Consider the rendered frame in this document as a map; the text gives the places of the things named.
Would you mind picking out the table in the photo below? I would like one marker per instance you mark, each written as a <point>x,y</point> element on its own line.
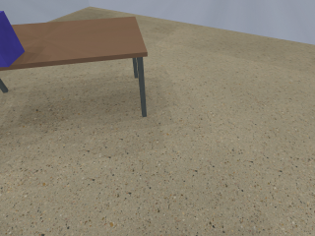
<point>82,41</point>

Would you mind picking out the carton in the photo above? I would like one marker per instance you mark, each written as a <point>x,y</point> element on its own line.
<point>10,46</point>

